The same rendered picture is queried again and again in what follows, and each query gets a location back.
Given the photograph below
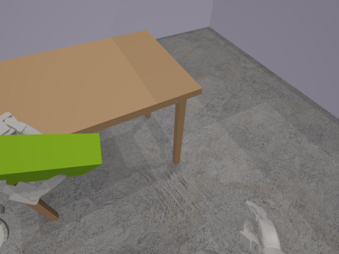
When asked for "sponge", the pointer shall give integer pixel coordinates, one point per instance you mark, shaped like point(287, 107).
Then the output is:
point(35, 157)

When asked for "right robot hand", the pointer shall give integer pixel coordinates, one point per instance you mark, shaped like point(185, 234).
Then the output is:
point(261, 235)

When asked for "table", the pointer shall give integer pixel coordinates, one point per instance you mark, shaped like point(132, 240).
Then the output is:
point(92, 86)

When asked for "left robot hand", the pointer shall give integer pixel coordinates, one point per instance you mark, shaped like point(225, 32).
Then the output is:
point(24, 192)

